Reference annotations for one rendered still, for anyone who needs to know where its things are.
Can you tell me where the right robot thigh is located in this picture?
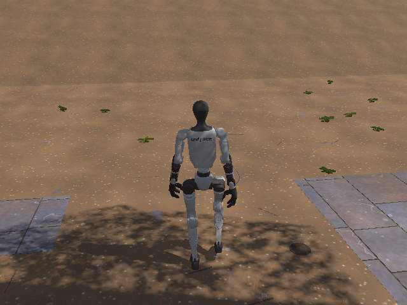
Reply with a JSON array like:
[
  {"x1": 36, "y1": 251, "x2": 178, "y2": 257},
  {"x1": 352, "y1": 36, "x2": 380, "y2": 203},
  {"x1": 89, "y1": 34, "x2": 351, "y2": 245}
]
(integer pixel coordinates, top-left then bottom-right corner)
[{"x1": 212, "y1": 176, "x2": 225, "y2": 212}]

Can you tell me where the robot thigh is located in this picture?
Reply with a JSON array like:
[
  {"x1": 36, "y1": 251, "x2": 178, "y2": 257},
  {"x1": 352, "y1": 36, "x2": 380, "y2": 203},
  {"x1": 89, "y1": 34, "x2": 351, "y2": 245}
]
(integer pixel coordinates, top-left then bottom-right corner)
[
  {"x1": 182, "y1": 179, "x2": 198, "y2": 229},
  {"x1": 212, "y1": 176, "x2": 225, "y2": 212}
]

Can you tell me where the left robot forearm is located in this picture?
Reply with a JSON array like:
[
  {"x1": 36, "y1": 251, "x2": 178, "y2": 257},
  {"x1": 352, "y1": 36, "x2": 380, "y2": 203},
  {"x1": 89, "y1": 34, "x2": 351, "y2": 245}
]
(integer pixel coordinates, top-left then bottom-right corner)
[{"x1": 169, "y1": 155, "x2": 181, "y2": 184}]

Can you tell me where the right robot hand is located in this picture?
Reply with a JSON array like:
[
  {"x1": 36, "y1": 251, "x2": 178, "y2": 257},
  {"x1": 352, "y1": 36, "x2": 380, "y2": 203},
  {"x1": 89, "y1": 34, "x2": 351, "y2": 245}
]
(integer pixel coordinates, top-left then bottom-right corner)
[{"x1": 222, "y1": 188, "x2": 237, "y2": 208}]

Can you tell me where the right robot forearm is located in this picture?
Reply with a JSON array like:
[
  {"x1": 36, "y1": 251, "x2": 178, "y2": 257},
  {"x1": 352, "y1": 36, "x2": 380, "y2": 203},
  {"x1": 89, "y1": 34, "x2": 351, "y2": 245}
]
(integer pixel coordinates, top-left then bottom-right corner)
[{"x1": 223, "y1": 154, "x2": 236, "y2": 189}]

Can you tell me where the robot left upper arm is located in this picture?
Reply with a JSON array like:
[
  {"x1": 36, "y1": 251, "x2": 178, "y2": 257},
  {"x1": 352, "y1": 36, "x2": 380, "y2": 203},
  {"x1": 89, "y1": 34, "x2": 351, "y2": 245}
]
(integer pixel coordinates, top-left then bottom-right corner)
[{"x1": 174, "y1": 129, "x2": 188, "y2": 164}]

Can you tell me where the left robot hand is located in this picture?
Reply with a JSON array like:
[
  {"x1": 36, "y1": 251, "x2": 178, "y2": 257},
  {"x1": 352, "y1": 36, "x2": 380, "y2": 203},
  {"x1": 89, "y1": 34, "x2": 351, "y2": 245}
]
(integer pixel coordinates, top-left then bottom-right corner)
[{"x1": 169, "y1": 183, "x2": 183, "y2": 198}]

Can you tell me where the robot right upper arm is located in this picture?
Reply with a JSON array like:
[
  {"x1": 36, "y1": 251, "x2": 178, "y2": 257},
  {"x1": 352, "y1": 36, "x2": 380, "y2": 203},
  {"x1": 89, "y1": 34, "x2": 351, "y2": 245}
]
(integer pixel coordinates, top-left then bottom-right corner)
[{"x1": 215, "y1": 128, "x2": 230, "y2": 164}]

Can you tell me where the left robot thigh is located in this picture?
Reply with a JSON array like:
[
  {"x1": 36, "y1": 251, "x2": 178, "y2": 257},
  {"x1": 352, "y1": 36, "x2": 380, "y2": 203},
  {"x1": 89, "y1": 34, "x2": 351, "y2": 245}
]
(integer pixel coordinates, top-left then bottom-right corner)
[{"x1": 182, "y1": 179, "x2": 198, "y2": 229}]

